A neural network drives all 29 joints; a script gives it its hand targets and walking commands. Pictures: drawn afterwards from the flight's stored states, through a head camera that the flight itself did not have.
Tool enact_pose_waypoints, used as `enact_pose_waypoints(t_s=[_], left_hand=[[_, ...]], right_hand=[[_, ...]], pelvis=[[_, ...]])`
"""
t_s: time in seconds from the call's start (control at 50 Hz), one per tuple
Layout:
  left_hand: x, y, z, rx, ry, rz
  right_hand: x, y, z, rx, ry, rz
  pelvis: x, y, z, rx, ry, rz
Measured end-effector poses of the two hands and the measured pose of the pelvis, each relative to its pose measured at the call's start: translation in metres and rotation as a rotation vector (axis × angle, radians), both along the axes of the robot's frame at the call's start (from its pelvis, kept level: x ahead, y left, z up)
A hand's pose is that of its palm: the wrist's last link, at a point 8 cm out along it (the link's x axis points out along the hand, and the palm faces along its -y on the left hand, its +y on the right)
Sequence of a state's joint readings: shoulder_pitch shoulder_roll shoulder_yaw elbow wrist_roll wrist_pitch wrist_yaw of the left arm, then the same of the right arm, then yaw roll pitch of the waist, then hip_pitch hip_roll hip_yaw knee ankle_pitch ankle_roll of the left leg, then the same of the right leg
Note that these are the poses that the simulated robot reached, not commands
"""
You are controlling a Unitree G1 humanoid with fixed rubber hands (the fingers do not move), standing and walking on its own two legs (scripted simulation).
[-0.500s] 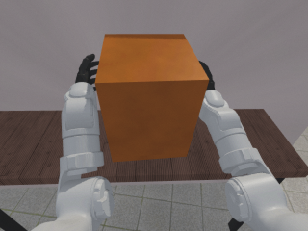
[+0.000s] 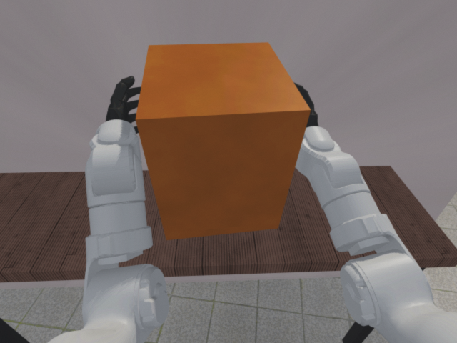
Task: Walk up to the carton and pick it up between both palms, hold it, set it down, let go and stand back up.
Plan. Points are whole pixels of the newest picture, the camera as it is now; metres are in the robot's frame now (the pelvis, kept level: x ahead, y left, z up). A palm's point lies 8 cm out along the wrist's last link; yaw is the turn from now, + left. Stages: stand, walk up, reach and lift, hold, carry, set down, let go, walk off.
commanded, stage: hold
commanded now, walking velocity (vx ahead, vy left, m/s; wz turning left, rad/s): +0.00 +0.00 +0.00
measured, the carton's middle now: (217, 141) +0.38 +0.00 +0.21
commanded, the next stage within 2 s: none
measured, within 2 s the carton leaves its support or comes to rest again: neither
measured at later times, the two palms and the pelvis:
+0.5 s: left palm (107, 108) +0.36 +0.16 +0.30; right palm (303, 112) +0.36 -0.14 +0.27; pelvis +0.00 -0.01 +0.00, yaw +1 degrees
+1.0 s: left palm (110, 111) +0.36 +0.15 +0.29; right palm (304, 112) +0.37 -0.14 +0.27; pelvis +0.01 -0.02 +0.00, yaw +2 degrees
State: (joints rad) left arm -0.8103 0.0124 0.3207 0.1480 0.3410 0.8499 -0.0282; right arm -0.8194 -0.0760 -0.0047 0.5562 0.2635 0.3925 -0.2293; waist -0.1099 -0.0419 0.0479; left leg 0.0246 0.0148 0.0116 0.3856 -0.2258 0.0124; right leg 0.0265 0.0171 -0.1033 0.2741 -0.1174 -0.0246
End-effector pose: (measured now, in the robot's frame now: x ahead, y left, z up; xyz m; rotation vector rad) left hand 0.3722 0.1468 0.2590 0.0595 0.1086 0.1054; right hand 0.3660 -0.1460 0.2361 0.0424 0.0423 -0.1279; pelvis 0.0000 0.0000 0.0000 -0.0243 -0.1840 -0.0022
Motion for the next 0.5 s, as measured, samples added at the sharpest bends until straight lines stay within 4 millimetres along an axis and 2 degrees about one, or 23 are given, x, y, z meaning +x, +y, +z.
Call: enact_pose_waypoints(t_s=[0.08, 0.18, 0.4, 0.5], left_hand=[[-0.013, 0.004, 0.013, -0.01, -0.039, 0.022], [-0.019, 0.007, 0.019, -0.015, -0.007, 0.04], [-0.014, 0.009, 0.036, -0.013, -0.01, 0.024], [-0.011, 0.009, 0.037, -0.016, -0.006, 0.015]], right_hand=[[-0.006, 0.004, 0.016, 0.005, -0.032, 0.023], [-0.006, 0.007, 0.021, 0.011, 0.008, 0.04], [-0.003, 0.009, 0.032, 0.012, 0.016, 0.039], [-0.002, 0.009, 0.034, 0.006, 0.027, 0.035]], pelvis=[[0.0, -0.001, 0.0, -0.001, -0.012, 0.004], [-0.001, -0.005, 0.0, 0.009, -0.018, 0.008], [-0.004, -0.012, 0.001, 0.014, 0.007, 0.02], [-0.003, -0.015, 0.001, 0.014, 0.009, 0.024]])
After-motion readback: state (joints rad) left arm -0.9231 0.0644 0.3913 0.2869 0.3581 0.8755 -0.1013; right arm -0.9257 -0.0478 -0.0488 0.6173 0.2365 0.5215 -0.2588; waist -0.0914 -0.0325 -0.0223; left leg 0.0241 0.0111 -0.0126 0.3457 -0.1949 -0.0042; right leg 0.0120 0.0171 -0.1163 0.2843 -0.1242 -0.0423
